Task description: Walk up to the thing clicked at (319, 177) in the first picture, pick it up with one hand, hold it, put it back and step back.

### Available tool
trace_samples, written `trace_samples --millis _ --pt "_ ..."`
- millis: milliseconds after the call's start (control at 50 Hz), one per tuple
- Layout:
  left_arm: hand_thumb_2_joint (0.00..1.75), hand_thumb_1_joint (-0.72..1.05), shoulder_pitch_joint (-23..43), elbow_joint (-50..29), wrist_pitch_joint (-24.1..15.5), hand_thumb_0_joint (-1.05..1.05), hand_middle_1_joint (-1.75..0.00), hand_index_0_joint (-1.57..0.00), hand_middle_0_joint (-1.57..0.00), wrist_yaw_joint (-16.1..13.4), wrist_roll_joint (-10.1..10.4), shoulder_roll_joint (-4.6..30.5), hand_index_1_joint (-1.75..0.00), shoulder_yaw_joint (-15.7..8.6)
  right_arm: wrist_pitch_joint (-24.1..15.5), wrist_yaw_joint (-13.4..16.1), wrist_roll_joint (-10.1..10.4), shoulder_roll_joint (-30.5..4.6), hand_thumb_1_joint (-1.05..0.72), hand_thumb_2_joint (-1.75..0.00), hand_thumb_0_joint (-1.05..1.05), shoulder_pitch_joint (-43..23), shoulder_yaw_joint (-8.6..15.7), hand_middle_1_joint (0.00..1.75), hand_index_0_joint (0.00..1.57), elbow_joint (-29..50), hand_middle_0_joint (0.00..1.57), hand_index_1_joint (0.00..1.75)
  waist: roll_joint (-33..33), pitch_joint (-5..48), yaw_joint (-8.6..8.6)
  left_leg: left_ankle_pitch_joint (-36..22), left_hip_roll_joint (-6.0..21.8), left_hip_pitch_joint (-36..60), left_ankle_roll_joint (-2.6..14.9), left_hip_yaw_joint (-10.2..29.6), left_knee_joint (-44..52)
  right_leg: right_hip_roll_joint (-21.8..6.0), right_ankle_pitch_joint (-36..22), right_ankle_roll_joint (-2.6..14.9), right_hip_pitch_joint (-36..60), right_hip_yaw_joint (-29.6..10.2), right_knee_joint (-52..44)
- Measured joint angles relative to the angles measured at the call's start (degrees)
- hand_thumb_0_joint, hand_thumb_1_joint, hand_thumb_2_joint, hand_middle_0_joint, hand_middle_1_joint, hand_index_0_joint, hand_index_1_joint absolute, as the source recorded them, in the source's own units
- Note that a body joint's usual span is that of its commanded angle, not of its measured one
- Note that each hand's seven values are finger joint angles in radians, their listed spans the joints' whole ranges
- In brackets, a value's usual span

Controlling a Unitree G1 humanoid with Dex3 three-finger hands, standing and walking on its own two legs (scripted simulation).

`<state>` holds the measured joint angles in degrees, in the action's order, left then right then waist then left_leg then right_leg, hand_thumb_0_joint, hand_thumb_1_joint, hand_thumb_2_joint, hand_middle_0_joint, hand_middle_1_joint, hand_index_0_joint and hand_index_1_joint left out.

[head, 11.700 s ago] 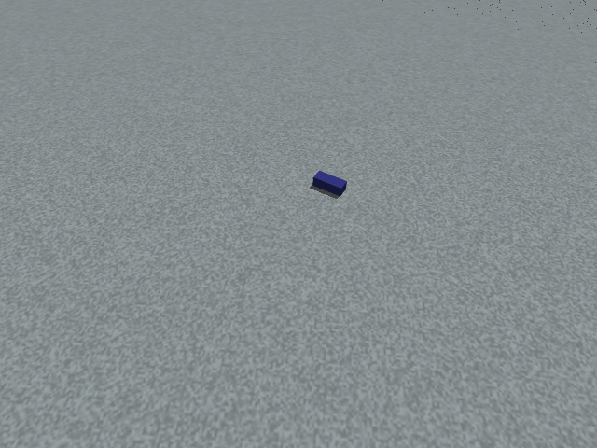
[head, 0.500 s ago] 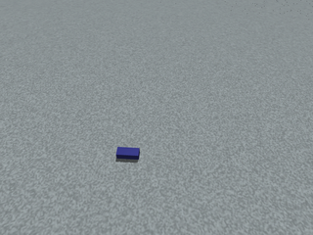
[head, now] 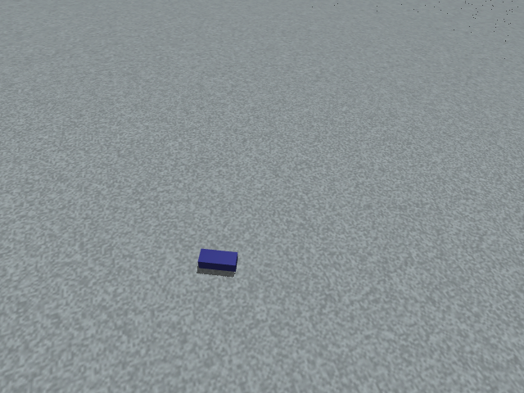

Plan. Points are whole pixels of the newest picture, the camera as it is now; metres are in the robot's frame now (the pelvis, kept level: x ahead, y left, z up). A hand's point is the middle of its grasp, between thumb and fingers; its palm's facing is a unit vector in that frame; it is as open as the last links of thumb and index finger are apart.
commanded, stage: walk up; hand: left
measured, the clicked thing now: (218, 260) +0.75 +0.19 -0.74
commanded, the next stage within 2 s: stand in 0.30 s
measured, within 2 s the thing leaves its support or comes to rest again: neither
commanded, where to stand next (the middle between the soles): +0.36 -0.03 m, yaw -2 degrees
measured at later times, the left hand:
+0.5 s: hand out of the picture +0.07 +0.25 -0.15, palm faces +0.00 -0.94 -0.33, open 7.4 cm
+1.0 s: hand out of the picture +0.06 +0.23 -0.15, palm faces -0.04 -0.94 -0.34, open 7.4 cm
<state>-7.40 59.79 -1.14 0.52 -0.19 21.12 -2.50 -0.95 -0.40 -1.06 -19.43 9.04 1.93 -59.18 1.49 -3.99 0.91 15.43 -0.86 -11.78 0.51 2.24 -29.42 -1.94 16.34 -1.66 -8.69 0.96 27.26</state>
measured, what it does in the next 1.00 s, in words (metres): stands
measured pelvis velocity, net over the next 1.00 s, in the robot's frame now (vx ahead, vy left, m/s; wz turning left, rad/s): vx -0.01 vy -0.02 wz -0.01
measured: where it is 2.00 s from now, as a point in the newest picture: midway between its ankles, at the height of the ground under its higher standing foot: outside the picture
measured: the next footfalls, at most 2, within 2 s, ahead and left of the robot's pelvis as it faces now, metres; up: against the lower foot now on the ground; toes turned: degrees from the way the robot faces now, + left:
left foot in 1.56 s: +0.15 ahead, +0.14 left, +0.00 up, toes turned +3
right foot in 1.96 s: +0.30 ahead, -0.13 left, +0.00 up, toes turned -5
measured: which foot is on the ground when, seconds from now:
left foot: down 0.00-1.00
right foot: down 0.00-1.00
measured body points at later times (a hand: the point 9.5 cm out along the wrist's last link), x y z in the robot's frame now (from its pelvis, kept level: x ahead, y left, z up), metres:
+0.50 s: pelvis +0.00 -0.01 +0.01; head +0.01 -0.01 +0.46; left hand +0.08 +0.29 -0.12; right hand +0.11 -0.30 -0.12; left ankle +0.00 +0.11 -0.74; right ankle -0.02 -0.14 -0.74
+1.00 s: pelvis -0.01 -0.02 +0.01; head +0.00 -0.02 +0.46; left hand +0.07 +0.28 -0.12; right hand +0.05 -0.32 -0.13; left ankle +0.00 +0.11 -0.74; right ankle -0.02 -0.14 -0.74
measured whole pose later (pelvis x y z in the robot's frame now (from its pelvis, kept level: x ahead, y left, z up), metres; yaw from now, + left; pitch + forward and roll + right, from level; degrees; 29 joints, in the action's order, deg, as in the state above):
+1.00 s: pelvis -0.01 -0.02 +0.01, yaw -1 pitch -2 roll +0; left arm -6.1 65.2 -0.9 0.9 -0.4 20.1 -0.2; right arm -0.3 -0.6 -0.6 -20.2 6.4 0.4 -65.8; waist -0.3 -3.7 -0.3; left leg 9.0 0.5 -7.6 -1.1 2.1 -18.6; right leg -0.8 11.0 -0.4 -5.9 0.9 18.9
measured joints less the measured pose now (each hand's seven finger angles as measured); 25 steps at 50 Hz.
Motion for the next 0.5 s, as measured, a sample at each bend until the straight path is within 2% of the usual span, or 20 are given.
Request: trace_samples --millis 240,500 --pt "0.9 0.91 2.85 2.26 -0.06 0.0 -0.3 -0.2 -0.2 -0.22 -0.25 -0.57 -0.3 0.57 0.52 0.13 0.3 0.73 -0.91 -0.9 0.0 -5.74 -0.34 0.3 0.2 -1.2 0.2 0.3 -1.25 0.52 0.02 -1.36 0.0 2.04 -0.1 0.39 2.97 -0.01 -1.41 0.0 2.33 0.45 -3.3" --pt "0.9 0.91 2.2 4.94 0.06 0.0 -0.3 -0.2 -0.2 -0.05 -0.31 -1.29 -0.3 1.7 0.48 -0.1 0.6 -0.03 -0.91 -0.9 0.0 -6.36 -0.79 0.3 0.2 -3.74 0.2 0.3 -1.59 -0.41 -0.17 -4.88 0.36 4.68 -0.64 -0.03 8.97 0.24 -4.44 0.26 4.14 0.04 -7.99"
